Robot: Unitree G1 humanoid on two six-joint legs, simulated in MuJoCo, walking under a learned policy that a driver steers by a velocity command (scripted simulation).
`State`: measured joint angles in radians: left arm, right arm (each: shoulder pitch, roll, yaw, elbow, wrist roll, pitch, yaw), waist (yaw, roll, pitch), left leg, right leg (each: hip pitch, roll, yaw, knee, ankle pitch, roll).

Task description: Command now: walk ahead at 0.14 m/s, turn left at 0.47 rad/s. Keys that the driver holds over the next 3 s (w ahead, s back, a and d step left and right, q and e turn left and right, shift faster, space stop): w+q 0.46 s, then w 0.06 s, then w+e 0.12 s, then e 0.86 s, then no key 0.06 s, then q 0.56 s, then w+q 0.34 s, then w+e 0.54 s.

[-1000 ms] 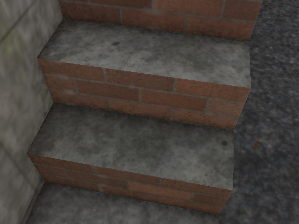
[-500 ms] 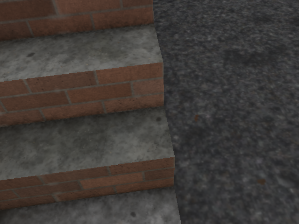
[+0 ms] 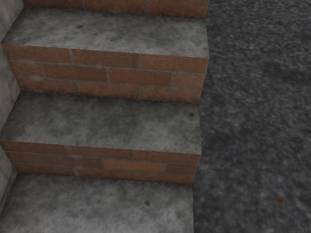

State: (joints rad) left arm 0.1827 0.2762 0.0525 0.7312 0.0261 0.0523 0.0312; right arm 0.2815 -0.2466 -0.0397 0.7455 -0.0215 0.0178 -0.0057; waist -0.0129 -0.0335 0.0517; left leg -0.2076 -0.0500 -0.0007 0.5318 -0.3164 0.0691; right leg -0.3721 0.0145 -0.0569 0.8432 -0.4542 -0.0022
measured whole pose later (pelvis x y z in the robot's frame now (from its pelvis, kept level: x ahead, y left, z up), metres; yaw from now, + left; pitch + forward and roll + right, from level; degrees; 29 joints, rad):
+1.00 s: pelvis +0.12 +0.01 -0.01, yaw +9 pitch +0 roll +1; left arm 0.20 0.23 0.01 0.80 0.04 0.00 0.02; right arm 0.17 -0.20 -0.02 0.79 -0.01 0.00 -0.06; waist 0.01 0.00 0.01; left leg -0.29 0.04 0.17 0.59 -0.30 0.03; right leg -0.27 0.01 -0.07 0.61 -0.34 -0.02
